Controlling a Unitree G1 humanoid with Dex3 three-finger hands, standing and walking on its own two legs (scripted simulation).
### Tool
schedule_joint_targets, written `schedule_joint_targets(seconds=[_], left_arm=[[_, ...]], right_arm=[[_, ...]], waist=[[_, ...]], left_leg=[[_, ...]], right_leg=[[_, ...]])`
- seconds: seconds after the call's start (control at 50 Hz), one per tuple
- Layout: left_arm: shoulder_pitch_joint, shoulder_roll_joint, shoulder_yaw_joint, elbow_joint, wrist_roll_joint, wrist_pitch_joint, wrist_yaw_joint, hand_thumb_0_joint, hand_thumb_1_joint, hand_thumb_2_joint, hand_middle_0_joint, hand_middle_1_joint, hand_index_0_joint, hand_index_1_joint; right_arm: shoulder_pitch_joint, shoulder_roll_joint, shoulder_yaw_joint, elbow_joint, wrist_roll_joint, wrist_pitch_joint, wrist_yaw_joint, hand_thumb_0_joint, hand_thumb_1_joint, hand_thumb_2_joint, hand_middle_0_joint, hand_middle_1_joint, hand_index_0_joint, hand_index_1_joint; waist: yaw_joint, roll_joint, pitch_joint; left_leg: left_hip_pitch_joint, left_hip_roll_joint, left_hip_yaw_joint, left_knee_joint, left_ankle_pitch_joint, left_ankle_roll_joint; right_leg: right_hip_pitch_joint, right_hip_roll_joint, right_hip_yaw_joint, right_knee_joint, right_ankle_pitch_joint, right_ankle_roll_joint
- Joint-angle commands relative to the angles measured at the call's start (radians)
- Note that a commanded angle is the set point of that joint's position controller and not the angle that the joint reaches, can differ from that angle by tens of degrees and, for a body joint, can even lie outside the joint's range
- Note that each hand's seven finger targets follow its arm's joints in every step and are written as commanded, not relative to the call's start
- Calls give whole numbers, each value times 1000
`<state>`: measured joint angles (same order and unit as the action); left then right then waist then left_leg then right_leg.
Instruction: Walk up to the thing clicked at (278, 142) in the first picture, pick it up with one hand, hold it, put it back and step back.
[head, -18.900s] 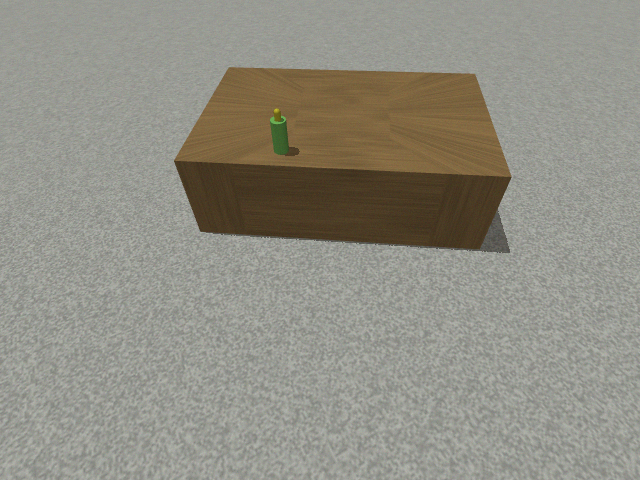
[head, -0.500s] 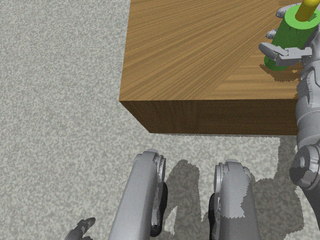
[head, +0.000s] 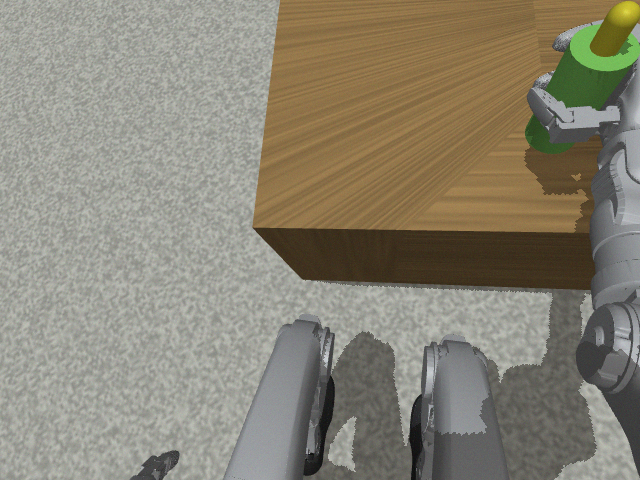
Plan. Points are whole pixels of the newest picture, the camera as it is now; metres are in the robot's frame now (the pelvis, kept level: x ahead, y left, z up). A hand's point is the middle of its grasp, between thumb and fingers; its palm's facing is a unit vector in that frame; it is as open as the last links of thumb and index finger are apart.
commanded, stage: settle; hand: right
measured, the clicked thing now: (582, 82) +0.55 -0.19 +0.04
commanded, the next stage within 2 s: lift in 0.52 s
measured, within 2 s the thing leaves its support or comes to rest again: neither
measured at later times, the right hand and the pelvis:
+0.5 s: hand (583, 71) +0.54 -0.18 +0.06, palm faces +0.09 +1.00 -0.01, open 8.1 cm; pelvis +0.01 +0.00 +0.03, yaw +0 degrees
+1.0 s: hand (611, 73) +0.51 -0.18 +0.10, palm faces +0.10 +1.00 -0.02, open 8.1 cm; pelvis +0.01 +0.00 +0.08, yaw +0 degrees
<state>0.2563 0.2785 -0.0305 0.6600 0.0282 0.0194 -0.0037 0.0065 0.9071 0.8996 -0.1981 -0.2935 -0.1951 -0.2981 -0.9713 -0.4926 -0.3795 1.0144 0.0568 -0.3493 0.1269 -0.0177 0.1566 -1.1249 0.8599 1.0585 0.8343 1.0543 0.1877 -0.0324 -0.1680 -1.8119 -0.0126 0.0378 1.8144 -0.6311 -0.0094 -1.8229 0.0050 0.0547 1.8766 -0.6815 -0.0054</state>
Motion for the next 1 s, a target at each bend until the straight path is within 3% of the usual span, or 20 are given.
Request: schedule_joint_targets(seconds=[0.0,0.02,0.04,0.06,0.14,0.2,0.26,0.32,0.4,0.54,0.56,0.58,0.66,0.72,0.84,0.88,0.9,0.92,0.94,0.98], left_arm=[[209,194,84,31,8,-16,6,0,899,907,-199,-299,-195,-302],[206,197,87,12,12,-16,4,0,898,907,-200,-300,-196,-303],[197,186,71,-45,9,-17,1,0,894,909,-199,-298,-194,-302],[186,189,65,-59,10,-15,-3,0,902,899,-196,-296,-194,-298],[195,192,73,-52,9,-17,-9,0,904,903,-196,-299,-194,-300],[200,192,69,-71,10,-15,-11,0,905,903,-194,-296,-191,-298],[208,194,77,-67,12,-14,-12,0,913,900,-190,-296,-190,-296],[213,181,67,-70,14,-14,-11,0,907,901,-189,-294,-187,-296],[197,197,84,-55,15,-18,-6,0,908,901,-189,-294,-188,-295],[169,166,66,-75,14,-29,-2,0,913,893,-189,-296,-190,-294],[161,167,66,-74,12,-32,-1,0,916,891,-190,-296,-192,-294],[171,169,69,-70,12,-34,-2,0,912,894,-191,-298,-192,-296],[163,175,72,-78,12,-36,1,0,912,895,-192,-299,-197,-292],[160,167,69,-79,12,-40,2,0,904,900,-193,-299,-197,-295],[160,168,78,-77,4,-39,8,0,912,900,-188,-296,-192,-292],[166,185,98,-67,2,-39,12,0,900,904,-188,-295,-189,-293],[154,157,81,-82,0,-41,12,0,905,899,-188,-296,-190,-292],[165,184,105,-63,1,-42,16,0,899,903,-187,-293,-187,-292],[151,153,85,-69,-4,-44,16,0,907,902,-188,-295,-190,-292],[149,171,99,-61,-6,-49,19,0,894,905,-188,-292,-187,-292]], right_arm=[[-390,-164,-27,-56,37,-92,9,0,-339,-1346,1365,1465,1405,1466],[-422,-194,-28,-117,29,-100,13,0,-366,-1349,1369,1465,1406,1466],[-516,-271,-59,-305,26,-122,10,0,-344,-1361,1358,1472,1398,1473],[-518,-281,-54,-280,14,-119,9,0,-360,-1354,1352,1466,1389,1466],[-444,-183,-35,-168,31,-120,17,0,-394,-1347,1363,1460,1397,1461],[-483,-265,-69,-270,22,-130,10,0,-391,-1335,1344,1445,1376,1446],[-453,-229,-60,-260,28,-129,1,0,-412,-1376,1344,1474,1379,1475],[-485,-244,-55,-304,22,-139,-4,0,-405,-1360,1338,1461,1371,1462],[-444,-227,-54,-233,22,-133,-10,0,-427,-1387,1326,1473,1362,1473],[-453,-213,-42,-229,25,-140,-6,0,-463,-1452,1341,1523,1380,1524],[-430,-178,-25,-185,25,-136,-3,0,-463,-1448,1338,1519,1377,1520],[-439,-213,-42,-210,24,-138,-4,0,-473,-1445,1341,1516,1377,1516],[-412,-220,-45,-227,29,-141,-1,0,-420,-1334,1346,1439,1368,1439],[-456,-198,-24,-330,40,-153,-2,0,-415,-1326,1331,1425,1352,1425],[-379,-166,-11,-406,49,-145,-17,0,-418,-1336,1339,1438,1363,1438],[-313,-164,-18,-393,50,-133,-28,0,-396,-1341,1339,1444,1364,1445],[-330,-141,-8,-425,55,-134,-31,0,-395,-1343,1340,1447,1366,1447],[-249,-121,2,-361,54,-121,-36,0,-406,-1361,1357,1466,1384,1466],[-295,-113,-2,-441,65,-129,-37,0,-411,-1357,1350,1459,1377,1460],[-229,-117,3,-421,63,-122,-44,0,-394,-1345,1351,1454,1377,1454]], waist=[[26,-126,-539],[21,-129,-547],[1,-166,-693],[-11,-206,-733],[21,-174,-659],[-3,-205,-733],[2,-199,-741],[4,-212,-754],[7,-187,-692],[6,-135,-652],[14,-129,-622],[8,-143,-627],[-11,-160,-661],[-16,-190,-717],[-32,-212,-746],[-40,-187,-725],[-39,-166,-714],[-37,-150,-685],[-34,-133,-675],[-55,-158,-652]], left_leg=[[364,1,12,-219,275,55],[371,-1,10,-231,258,55],[426,2,4,-228,319,56],[421,2,2,-225,301,58],[403,-4,16,-230,335,57],[461,-2,5,-248,332,56],[472,-6,6,-262,368,54],[501,-5,2,-274,389,55],[494,-7,-1,-300,333,52],[537,-7,-8,-344,269,49],[507,-7,-1,-339,249,49],[522,-7,-5,-346,254,50],[533,-8,-3,-351,255,53],[561,-7,-4,-358,285,54],[583,-9,8,-390,337,58],[640,-11,7,-425,337,56],[659,-12,6,-438,341,55],[686,-13,5,-460,340,52],[684,-13,6,-468,334,52],[708,-10,3,-491,320,55]], right_leg=[[417,-12,6,-238,287,-23],[408,-13,6,-252,266,-25],[494,-15,3,-256,340,-22],[549,-14,5,-268,349,-17],[557,-17,16,-270,384,-15],[582,-15,8,-288,380,-15],[618,-19,6,-287,423,-16],[634,-19,5,-300,440,-14],[600,-17,1,-315,364,-19],[535,-12,-8,-348,251,-27],[539,-13,-2,-356,234,-25],[538,-12,-4,-361,237,-26],[581,-12,-3,-375,249,-23],[638,-12,-1,-386,285,-21],[788,-19,17,-439,390,-9],[777,-14,9,-460,374,-13],[767,-14,7,-474,368,-12],[763,-14,1,-483,355,-16],[765,-14,7,-499,346,-15],[797,-12,4,-535,334,-11]])
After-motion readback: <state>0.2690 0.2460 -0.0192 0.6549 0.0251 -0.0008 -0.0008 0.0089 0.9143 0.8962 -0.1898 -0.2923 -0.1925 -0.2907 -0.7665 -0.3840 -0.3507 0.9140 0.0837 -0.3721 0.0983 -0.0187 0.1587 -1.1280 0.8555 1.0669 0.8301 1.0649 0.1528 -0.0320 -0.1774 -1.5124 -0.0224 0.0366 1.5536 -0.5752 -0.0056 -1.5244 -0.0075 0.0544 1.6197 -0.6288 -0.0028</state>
